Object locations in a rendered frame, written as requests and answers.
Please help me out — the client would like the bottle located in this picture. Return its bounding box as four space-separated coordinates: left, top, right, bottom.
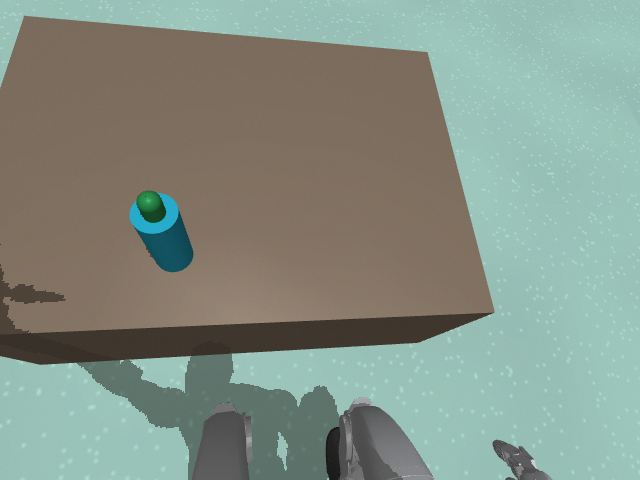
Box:
129 191 193 272

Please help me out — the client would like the right robot hand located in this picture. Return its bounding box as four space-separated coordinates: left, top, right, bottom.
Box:
493 440 552 480

